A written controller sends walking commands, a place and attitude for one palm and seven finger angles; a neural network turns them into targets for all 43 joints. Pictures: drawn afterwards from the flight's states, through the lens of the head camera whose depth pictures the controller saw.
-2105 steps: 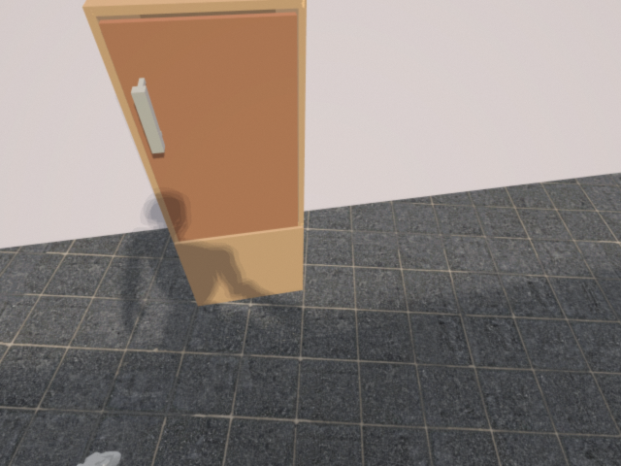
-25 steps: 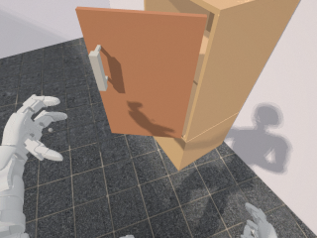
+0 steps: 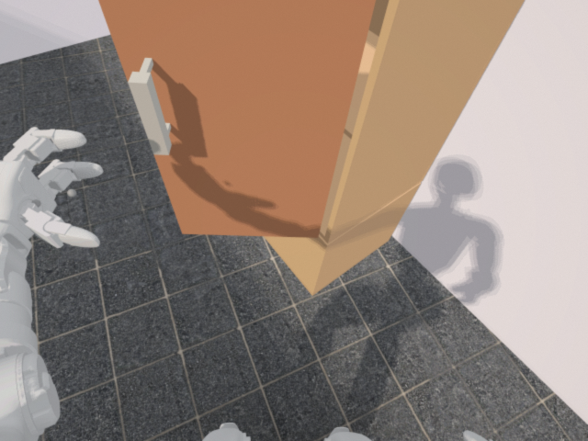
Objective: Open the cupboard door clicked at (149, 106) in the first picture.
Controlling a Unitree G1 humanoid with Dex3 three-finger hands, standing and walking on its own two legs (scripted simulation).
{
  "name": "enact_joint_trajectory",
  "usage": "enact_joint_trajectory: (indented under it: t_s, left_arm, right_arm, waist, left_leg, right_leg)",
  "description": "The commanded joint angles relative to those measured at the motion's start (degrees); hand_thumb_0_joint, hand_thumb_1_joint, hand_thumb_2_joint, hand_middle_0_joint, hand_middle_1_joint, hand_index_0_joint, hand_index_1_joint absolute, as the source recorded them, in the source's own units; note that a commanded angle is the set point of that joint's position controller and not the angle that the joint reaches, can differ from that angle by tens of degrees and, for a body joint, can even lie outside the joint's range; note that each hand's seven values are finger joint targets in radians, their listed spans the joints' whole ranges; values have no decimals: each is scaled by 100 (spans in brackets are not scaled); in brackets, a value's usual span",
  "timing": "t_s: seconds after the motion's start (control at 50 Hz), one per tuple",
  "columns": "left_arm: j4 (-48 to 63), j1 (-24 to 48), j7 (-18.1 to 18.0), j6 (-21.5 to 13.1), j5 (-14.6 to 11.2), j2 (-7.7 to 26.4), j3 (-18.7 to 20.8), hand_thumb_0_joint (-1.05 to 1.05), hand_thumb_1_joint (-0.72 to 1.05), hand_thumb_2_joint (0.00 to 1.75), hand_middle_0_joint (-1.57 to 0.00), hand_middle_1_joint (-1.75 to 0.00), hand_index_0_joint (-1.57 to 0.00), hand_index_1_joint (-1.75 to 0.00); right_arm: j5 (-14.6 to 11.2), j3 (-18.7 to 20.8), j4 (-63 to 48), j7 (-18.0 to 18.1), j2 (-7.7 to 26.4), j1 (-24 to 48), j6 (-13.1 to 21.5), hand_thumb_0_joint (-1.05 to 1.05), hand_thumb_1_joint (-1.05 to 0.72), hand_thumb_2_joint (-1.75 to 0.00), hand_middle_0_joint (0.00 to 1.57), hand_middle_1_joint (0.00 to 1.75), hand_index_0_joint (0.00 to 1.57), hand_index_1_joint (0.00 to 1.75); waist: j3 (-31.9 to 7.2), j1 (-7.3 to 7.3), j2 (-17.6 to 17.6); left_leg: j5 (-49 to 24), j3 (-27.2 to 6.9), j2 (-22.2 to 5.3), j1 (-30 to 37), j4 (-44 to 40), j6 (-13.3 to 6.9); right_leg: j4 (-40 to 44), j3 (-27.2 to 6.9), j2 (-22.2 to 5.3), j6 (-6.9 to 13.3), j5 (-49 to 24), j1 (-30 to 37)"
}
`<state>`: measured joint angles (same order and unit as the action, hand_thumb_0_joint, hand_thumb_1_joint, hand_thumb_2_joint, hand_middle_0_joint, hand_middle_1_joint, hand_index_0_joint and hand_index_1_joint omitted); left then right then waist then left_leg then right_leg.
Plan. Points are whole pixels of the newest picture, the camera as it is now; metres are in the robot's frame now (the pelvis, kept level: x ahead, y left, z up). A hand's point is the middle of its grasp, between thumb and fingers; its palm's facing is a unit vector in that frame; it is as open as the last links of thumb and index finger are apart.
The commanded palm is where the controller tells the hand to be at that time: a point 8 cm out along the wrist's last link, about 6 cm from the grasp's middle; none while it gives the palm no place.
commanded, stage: move the hooked fingers beside the handle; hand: left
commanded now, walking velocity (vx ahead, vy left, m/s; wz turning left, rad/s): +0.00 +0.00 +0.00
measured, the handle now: (155, 108) +0.58 +0.23 +0.09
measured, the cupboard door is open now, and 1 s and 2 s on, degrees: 53 53 53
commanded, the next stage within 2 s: slide the fingers in behind the handle in 1.64 s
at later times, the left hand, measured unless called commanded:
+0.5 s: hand (91, 152) +0.47 +0.28 +0.10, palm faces +0.01 -1.00 +0.00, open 14.0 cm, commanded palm +0.46 +0.33 +0.09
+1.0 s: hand (105, 120) +0.54 +0.29 +0.10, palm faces +0.00 -1.00 +0.00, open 14.0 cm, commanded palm +0.52 +0.33 +0.09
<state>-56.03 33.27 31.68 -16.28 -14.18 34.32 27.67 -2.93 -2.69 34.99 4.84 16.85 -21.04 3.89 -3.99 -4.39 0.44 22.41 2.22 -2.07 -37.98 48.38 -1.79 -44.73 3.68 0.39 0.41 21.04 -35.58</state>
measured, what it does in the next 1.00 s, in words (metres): stands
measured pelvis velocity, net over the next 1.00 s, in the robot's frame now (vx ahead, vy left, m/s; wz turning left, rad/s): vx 0.01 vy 0.01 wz -0.04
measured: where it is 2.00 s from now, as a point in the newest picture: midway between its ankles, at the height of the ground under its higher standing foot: outside the picture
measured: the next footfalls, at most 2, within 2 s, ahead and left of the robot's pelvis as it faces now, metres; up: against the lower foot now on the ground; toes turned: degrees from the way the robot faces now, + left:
none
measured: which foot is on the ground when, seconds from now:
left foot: down 0.00-1.00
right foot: down 0.00-1.00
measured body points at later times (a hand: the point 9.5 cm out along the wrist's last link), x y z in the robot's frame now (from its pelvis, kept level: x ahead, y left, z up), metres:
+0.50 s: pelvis +0.00 +0.01 -0.01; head +0.10 +0.04 +0.43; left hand +0.46 +0.34 +0.10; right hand +0.03 -0.26 -0.11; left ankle +0.01 +0.10 -0.70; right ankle +0.01 -0.12 -0.70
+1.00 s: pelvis +0.01 +0.01 -0.02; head +0.16 +0.04 +0.40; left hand +0.53 +0.34 +0.10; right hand -0.04 -0.27 -0.10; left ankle +0.01 +0.10 -0.70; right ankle +0.01 -0.12 -0.70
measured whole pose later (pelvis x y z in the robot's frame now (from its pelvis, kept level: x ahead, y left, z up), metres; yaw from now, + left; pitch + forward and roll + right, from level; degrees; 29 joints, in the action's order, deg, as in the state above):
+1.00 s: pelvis +0.01 +0.01 -0.02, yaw -2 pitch +23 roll -5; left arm -75.8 60.8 29.1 -15.1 -4.1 51.4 30.1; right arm -0.7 -4.4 34.3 3.6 17.2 -26.2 -4.9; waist -3.8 -13.0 -0.3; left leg 24.8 1.5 -4.0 -53.2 55.2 -2.2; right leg -48.3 4.0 2.2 0.0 21.4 -49.5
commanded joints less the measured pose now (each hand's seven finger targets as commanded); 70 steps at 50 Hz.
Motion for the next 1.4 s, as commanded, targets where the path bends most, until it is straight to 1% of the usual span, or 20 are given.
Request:
enact_joint_trajectory:
  t_s: [0.0,0.06,0.12,0.18,0.2,0.24,0.28,0.34,0.38,0.46,0.54,0.62,0.68,0.72,0.8,0.84,1.02,1.08,1.1,1.38]
  left_arm:
    - [850,2502,-14,-399,-68,2012,364,0,-50,30,-30,-120,-30,-120]
    - [809,2681,-62,-456,42,1887,205,0,-50,30,-30,-120,-30,-120]
    - [855,2879,-113,-502,36,1807,155,0,-50,30,-30,-120,-30,-120]
    - [670,3053,-183,-432,65,1615,-18,0,-50,30,-30,-120,-30,-120]
    - [630,3159,-237,-423,123,1893,182,0,-50,30,-30,-120,-30,-120]
    - [587,3087,-298,-397,178,1707,47,0,-50,30,-30,-120,-30,-120]
    - [429,3309,-389,-427,206,2033,255,0,-50,30,-30,-120,-30,-120]
    - [317,3453,-435,-510,352,2228,326,0,-50,30,-30,-120,-30,-120]
    - [238,3740,-429,-562,351,2111,182,0,-50,30,-30,-120,-30,-120]
    - [-239,4006,-380,-518,512,2499,263,0,-50,30,-30,-120,-30,-120]
    - [-411,4372,-328,-496,550,2402,56,0,-50,30,-30,-120,-30,-120]
    - [-503,4563,-300,-440,600,2847,314,0,-50,30,-30,-120,-30,-120]
    - [-756,4671,-321,-359,679,3139,420,0,-50,30,-30,-120,-30,-120]
    - [-787,4895,-340,-307,807,3254,344,0,-50,30,-30,-120,-30,-120]
    - [-876,5215,-354,-300,884,3576,443,0,-50,30,-30,-120,-30,-120]
    - [-896,5179,-326,-281,948,3498,347,0,-50,30,-30,-120,-30,-120]
    - [-454,4503,-262,-200,804,3456,637,0,-50,30,-30,-120,-30,-120]
    - [-426,4667,-328,-245,751,3287,544,0,-50,30,-30,-120,-30,-120]
    - [-380,4687,-369,-260,799,3507,678,0,-50,30,-30,-120,-30,-120]
    - [-373,4818,-502,-284,758,2625,92,0,-50,30,-30,-120,-30,-120]
  right_arm:
    - [40,397,-559,43,1034,-388,73,0,-90,-90,20,30,20,30]
    - [70,415,-530,8,1037,-476,14,0,-90,-90,20,30,20,30]
    - [97,439,-514,-24,1049,-580,-59,0,-90,-90,20,30,20,30]
    - [105,425,-467,-42,1042,-641,-141,0,-90,-90,20,30,20,30]
    - [120,443,-431,-48,1076,-689,-173,0,-90,-90,20,30,20,30]
    - [133,442,-473,-86,1048,-710,-212,0,-90,-90,20,30,20,30]
    - [139,419,-452,-67,1091,-762,-280,0,-90,-90,20,30,20,30]
    - [156,413,-437,-87,1084,-808,-351,0,-90,-90,20,30,20,30]
    - [164,391,-423,-81,1075,-846,-391,0,-90,-90,20,30,20,30]
    - [157,366,-349,-44,1140,-934,-471,0,-90,-90,20,30,20,30]
    - [179,348,-279,-24,1162,-1061,-520,0,-90,-90,20,30,20,30]
    - [210,337,-239,-13,1198,-1232,-584,0,-90,-90,20,30,20,30]
    - [212,290,-264,-13,1202,-1290,-654,0,-90,-90,20,30,20,30]
    - [211,267,-267,-13,1202,-1327,-702,0,-90,-90,20,30,20,30]
    - [227,231,-283,-6,1231,-1449,-753,0,-90,-90,20,30,20,30]
    - [245,232,-253,-15,1224,-1517,-777,0,-90,-90,20,30,20,30]
    - [289,334,-342,-140,1213,-1663,-928,0,-90,-90,20,30,20,30]
    - [279,320,-333,-153,1200,-1623,-949,0,-90,-90,20,30,20,30]
    - [283,335,-322,-152,1215,-1602,-944,0,-90,-90,20,30,20,30]
    - [297,317,-258,-163,1147,-1567,-980,0,-90,-90,20,30,20,30]
  waist:
    - [-1914,20,-707]
    - [-2066,-22,-1027]
    - [-2349,-65,-970]
    - [-2170,-154,-1018]
    - [-2214,-125,-909]
    - [-2272,-121,-991]
    - [-2190,-158,-738]
    - [-2301,-176,-947]
    - [-2240,-285,-890]
    - [-2174,-381,-985]
    - [-2276,-555,-1016]
    - [-2699,-532,-1143]
    - [-2464,-558,-987]
    - [-2437,-642,-1137]
    - [-2640,-743,-1219]
    - [-2730,-745,-1499]
    - [-3149,-534,-1522]
    - [-2767,-644,-1364]
    - [-2817,-599,-1506]
    - [-2748,-723,-1584]
  left_leg:
    - [-1685,-414,106,1258,-599,18]
    - [-1905,-515,68,1599,-566,70]
    - [-2287,-610,14,1893,-503,128]
    - [-2447,-643,-23,1905,-483,144]
    - [-2478,-678,-43,1886,-479,158]
    - [-2443,-671,-40,1934,-481,168]
    - [-2386,-647,-27,1674,-447,133]
    - [-2389,-612,-24,1661,-384,134]
    - [-2370,-610,-24,1595,-335,110]
    - [-1850,-577,-8,1263,-296,54]
    - [-1853,-624,-37,1327,-195,50]
    - [-2173,-596,-33,1333,-47,36]
    - [-2078,-550,-3,869,11,-10]
    - [-1949,-515,-16,759,53,-30]
    - [-2072,-527,-36,718,166,-45]
    - [-2243,-563,-49,925,211,-15]
    - [-3229,-609,-111,1492,249,46]
    - [-2925,-572,-96,1300,211,7]
    - [-2895,-574,-103,1317,206,20]
    - [-3375,-760,-148,1828,213,129]
  right_leg:
    - [384,-184,212,131,-1413,420]
    - [332,-116,214,151,-1308,82]
    - [280,-73,239,140,-1377,-37]
    - [268,-30,247,143,-1327,-271]
    - [263,-27,242,129,-1348,-250]
    - [268,-25,239,123,-1275,-304]
    - [233,-41,256,129,-1371,-166]
    - [209,-81,254,118,-1422,-169]
    - [192,-82,276,117,-1424,-227]
    - [208,-141,255,102,-1212,-316]
    - [196,-139,270,83,-1144,-566]
    - [117,-174,279,73,-1425,-434]
    - [98,-201,296,66,-1503,-266]
    - [119,-232,288,31,-1442,-356]
    - [79,-246,319,18,-1540,-357]
    - [51,-210,318,36,-1546,-547]
    - [-8,-86,402,47,-2007,-544]
    - [46,-84,419,48,-1890,-613]
    - [46,-105,409,42,-1871,-590]
    - [30,-3,400,67,-1705,-1018]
